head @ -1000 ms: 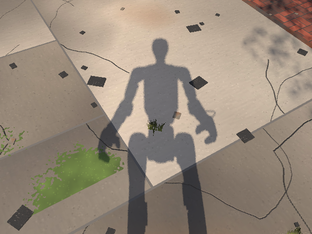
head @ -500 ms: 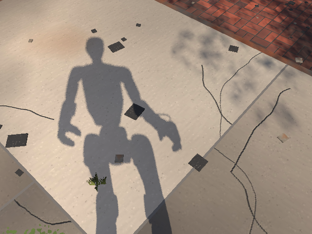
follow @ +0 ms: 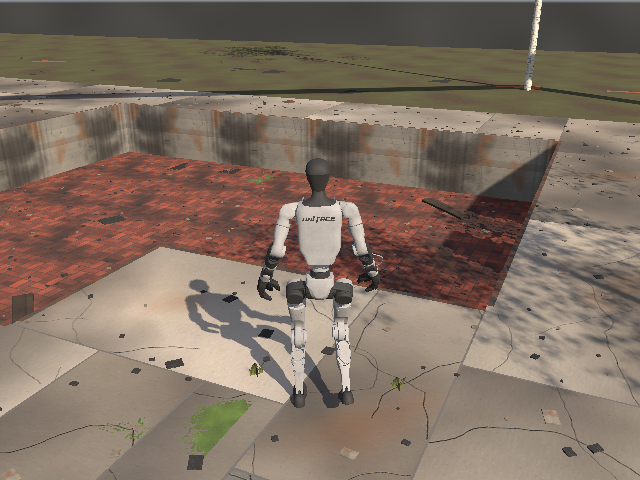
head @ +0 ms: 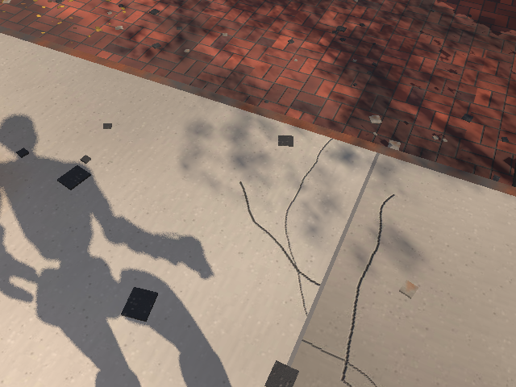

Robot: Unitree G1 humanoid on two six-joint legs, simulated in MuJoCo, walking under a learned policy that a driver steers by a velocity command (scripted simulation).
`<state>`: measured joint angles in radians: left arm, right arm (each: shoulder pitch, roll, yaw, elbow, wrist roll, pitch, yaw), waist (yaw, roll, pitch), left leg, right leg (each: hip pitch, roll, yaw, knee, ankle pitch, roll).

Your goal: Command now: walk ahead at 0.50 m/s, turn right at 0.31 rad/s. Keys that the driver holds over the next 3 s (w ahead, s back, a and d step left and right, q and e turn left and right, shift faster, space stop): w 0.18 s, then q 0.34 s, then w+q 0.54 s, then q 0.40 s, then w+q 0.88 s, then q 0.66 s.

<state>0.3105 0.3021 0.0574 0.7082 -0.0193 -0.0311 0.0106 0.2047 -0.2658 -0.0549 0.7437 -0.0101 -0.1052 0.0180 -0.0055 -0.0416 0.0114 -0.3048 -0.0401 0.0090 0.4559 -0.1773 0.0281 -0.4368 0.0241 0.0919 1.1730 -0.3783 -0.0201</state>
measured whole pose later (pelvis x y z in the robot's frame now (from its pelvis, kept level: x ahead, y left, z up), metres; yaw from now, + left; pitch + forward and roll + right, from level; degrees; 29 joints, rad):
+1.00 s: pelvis +0.34 +0.03 +0.01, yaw +22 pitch +2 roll -3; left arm 0.06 0.31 0.08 0.77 0.00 -0.09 -0.03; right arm 0.43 -0.25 -0.05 0.77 0.01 -0.04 -0.02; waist -0.05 -0.03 0.01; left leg -0.11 -0.01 -0.08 0.33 -0.25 0.05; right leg -0.59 -0.03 0.03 0.78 -0.12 0.02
